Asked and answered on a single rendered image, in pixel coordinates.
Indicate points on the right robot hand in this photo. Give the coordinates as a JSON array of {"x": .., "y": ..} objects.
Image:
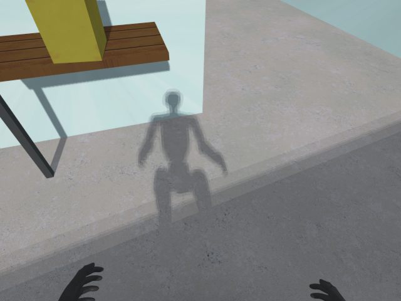
[{"x": 327, "y": 287}]

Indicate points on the table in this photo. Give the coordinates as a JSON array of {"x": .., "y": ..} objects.
[{"x": 26, "y": 56}]

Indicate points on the left robot hand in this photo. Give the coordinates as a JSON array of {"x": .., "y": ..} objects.
[{"x": 75, "y": 288}]

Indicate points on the carton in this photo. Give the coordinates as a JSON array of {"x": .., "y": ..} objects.
[{"x": 72, "y": 30}]

